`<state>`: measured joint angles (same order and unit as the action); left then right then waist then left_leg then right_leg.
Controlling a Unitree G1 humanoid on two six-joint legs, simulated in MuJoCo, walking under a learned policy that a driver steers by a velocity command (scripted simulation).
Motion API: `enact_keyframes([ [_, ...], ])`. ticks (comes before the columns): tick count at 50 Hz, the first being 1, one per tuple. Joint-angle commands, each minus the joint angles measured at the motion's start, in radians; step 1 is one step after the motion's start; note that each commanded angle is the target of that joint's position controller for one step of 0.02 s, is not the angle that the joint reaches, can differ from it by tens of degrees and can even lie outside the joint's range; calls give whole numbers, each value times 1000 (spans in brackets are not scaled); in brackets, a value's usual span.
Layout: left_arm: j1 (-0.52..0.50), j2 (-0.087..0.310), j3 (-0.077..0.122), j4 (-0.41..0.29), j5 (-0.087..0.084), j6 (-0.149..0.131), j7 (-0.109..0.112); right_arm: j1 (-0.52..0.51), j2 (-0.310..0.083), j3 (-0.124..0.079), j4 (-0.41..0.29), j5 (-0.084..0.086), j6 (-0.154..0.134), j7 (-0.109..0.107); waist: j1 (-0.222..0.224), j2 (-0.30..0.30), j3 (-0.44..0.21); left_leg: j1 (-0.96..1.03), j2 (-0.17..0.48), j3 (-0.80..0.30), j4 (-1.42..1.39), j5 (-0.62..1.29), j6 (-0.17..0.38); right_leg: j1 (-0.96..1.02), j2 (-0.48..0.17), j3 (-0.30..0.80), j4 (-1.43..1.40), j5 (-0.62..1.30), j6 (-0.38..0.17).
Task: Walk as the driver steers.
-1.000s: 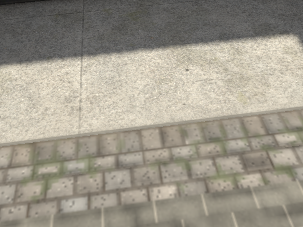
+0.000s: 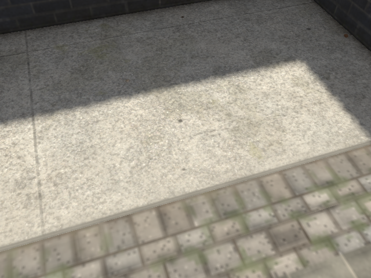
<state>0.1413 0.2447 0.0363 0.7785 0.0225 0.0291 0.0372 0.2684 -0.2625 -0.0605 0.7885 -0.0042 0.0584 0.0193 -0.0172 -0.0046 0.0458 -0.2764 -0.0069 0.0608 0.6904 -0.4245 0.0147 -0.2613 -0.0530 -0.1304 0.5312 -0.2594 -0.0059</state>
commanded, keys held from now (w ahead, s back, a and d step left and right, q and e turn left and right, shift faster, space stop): q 0.56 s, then w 0.44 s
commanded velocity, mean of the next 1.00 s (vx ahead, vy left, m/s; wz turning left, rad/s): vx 0.12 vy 0.00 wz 0.42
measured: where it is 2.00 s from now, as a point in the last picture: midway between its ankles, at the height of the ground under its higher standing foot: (111, 272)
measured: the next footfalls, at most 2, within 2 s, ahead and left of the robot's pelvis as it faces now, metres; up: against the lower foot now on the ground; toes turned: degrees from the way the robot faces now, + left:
left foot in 0.04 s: +0.02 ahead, +0.09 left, +0.00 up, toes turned +4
right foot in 0.56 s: +0.07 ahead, -0.09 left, +0.00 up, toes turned +25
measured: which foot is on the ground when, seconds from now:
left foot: up 0.00-0.02, down 0.04-0.56, up 0.58-0.96, down 0.98-1.00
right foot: down 0.00-0.02, up 0.04-0.54, down 0.56-1.00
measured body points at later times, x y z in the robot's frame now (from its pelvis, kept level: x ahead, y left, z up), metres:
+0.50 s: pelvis -0.02 +0.00 +0.01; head +0.02 +0.01 +0.45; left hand +0.05 +0.30 -0.10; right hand +0.16 -0.25 -0.11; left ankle -0.02 +0.09 -0.73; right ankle +0.03 -0.12 -0.71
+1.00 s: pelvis +0.05 +0.04 +0.00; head +0.05 +0.05 +0.45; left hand -0.08 +0.29 -0.13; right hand +0.29 -0.12 -0.10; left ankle +0.02 +0.13 -0.74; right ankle +0.03 -0.11 -0.73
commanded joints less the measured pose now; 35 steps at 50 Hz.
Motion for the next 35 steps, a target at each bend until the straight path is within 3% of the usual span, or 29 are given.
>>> enact_keyframes([
  [1, 22, 161, 53, -28, -3, 0, -3, 53, -73, -16, -61, -10, -24, 0, -17, -68, -92, 104, -5, -36, -298, 215, 36, 29, -188, 111, 37, 234, -78],
  [2, 56, 108, 43, -46, 4, 5, -10, 64, -181, -38, -74, -26, -39, -8, 5, 188, -86, 201, 217, -360, -407, 380, 86, -165, -79, 12, 279, -74, 4],
  [3, -48, 76, 28, -110, -3, 18, 4, 124, -299, -71, -66, -19, -38, -6, -49, 321, -28, 147, 401, -591, -411, 709, 247, -333, 84, 56, 407, -392, 29],
  [4, -65, 98, 30, -105, 2, 25, 9, 156, -263, -68, -56, -16, -36, -9, -55, 185, -33, 145, 384, -560, -405, 700, 299, -335, 48, 148, 532, -374, 26],
  [5, -51, 103, 34, -87, -9, 24, 3, 95, -209, -53, -62, -7, -32, -15, -20, 119, -6, 125, 316, -466, -395, 614, 281, -338, 33, 171, 567, -284, 21],
  [6, -29, 113, 38, -69, -15, 16, -3, 12, -177, -43, -80, -6, -24, -20, 15, 94, 7, 113, 241, -397, -396, 541, 231, -332, 22, 179, 541, -198, 20],
  [8, 11, 135, 46, -47, 6, 9, -16, -35, -154, -37, -102, 3, -23, -25, 25, 117, -45, 163, 180, -346, -377, 623, 202, -316, 37, 166, 555, -118, 31],
  [10, 25, 123, 44, -46, 1, 10, -23, -6, -163, -42, -99, 6, -26, -22, 18, 88, -84, 200, 173, -345, -364, 642, 203, -309, 47, 166, 546, -97, 44],
  [19, -32, 124, 31, -91, -7, 8, -12, 31, -203, -58, -107, -12, -16, -21, -29, 123, -62, 168, 165, -495, -348, 459, 227, -258, 76, 188, 303, -130, 47],
  [24, 12, 133, 25, -106, -21, -9, -3, -29, -213, -64, -121, -14, -10, -9, -5, 138, -81, 106, 139, -582, -310, 546, 192, -98, 115, 195, 142, -146, 16],
  [26, 81, 126, 22, -95, -22, -20, 6, -80, -205, -62, -128, -4, -9, -8, 44, 128, -83, 45, 95, -587, -278, 495, 136, 46, 122, 192, -63, -49, 1],
  [27, 112, 145, 27, -89, -14, -29, 15, -95, -184, -56, -133, 5, -11, -11, 61, 93, -82, -27, 47, -559, -234, 374, 84, 147, 72, 229, -203, 21, -11],
  [28, 96, 224, 39, -102, 1, -32, 25, -35, -112, -39, -137, 7, -16, -13, 19, -102, -99, -126, -59, -414, -58, 61, 23, 230, -156, 451, -312, -35, -65],
  [29, 49, 299, 53, -125, 7, -24, 16, 1, -131, -44, -136, -8, -17, -22, 8, -221, -86, -262, -203, -210, 130, -158, 3, 182, -323, 679, -350, -70, -180],
  [30, 80, 260, 50, -114, 17, -21, 4, -16, -189, -54, -131, -38, -17, -23, 17, -157, -74, -254, -112, -219, 278, -126, 4, 113, -334, 676, -344, -177, -232],
  [31, 46, 191, 31, -115, 11, -23, -5, -27, -189, -56, -117, -38, -19, -13, 4, -117, -36, -263, -94, -231, 323, -53, 8, 79, -267, 609, -361, -301, -215],
  [32, 15, 166, 24, -116, 8, -25, -11, -10, -174, -53, -100, -36, -18, 0, -8, -129, 0, -276, -91, -219, 353, 6, 0, 71, -198, 528, -378, -325, -180],
  [33, 15, 161, 23, -111, 6, -31, -11, 4, -165, -49, -88, -38, -18, 14, -9, -163, -3, -291, -89, -205, 376, 48, -7, 102, -159, 479, -385, -309, -161],
  [35, 75, 159, 24, -84, 4, -47, -16, -6, -145, -39, -74, -37, -24, 29, 18, -143, 0, -320, -88, -193, 366, 86, -18, 155, -134, 428, -391, -256, -162],
])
